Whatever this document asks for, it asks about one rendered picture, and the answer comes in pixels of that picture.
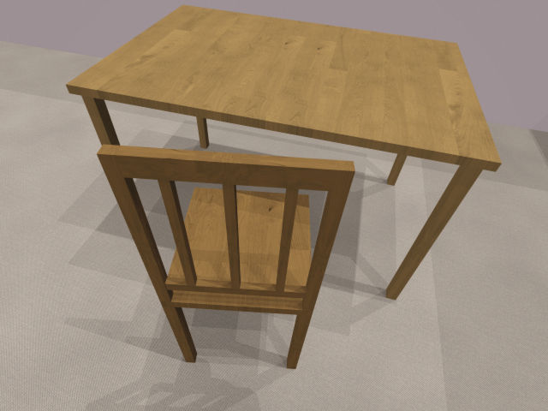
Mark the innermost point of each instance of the table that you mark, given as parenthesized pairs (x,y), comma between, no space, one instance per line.
(393,93)

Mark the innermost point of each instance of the chair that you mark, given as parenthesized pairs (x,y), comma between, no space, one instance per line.
(236,250)

